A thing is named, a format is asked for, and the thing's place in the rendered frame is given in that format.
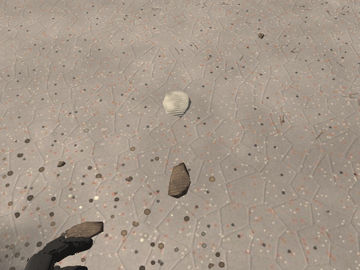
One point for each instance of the robot left hand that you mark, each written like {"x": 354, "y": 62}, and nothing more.
{"x": 57, "y": 250}

